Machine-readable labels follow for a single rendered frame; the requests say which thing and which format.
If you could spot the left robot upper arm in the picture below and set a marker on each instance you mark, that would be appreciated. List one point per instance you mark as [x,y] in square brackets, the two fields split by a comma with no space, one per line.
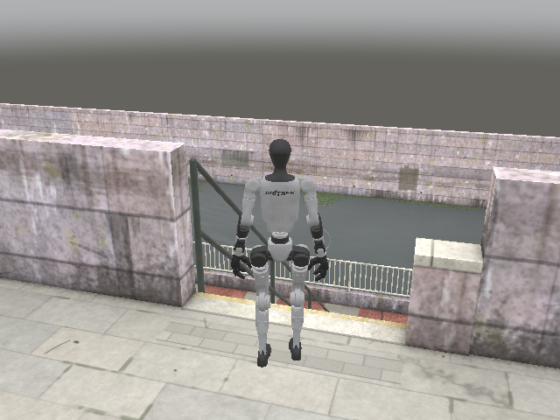
[248,201]

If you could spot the left robot forearm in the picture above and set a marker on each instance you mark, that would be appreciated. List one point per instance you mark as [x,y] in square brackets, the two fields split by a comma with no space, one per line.
[241,238]

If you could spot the robot left shin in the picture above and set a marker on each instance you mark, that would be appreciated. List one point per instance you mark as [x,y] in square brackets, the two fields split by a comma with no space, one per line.
[262,326]

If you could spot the right robot hand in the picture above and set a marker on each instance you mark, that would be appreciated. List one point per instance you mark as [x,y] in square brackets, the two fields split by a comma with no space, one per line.
[323,267]

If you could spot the right robot upper arm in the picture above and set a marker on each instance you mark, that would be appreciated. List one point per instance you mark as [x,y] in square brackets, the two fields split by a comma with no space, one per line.
[311,201]

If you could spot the left robot hand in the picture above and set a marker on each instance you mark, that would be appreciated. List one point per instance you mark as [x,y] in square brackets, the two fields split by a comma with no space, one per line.
[235,264]

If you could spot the right robot forearm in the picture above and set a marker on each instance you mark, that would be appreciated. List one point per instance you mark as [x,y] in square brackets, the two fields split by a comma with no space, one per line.
[318,238]

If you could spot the robot torso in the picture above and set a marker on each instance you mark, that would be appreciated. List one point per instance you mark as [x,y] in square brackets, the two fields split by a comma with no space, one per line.
[280,206]

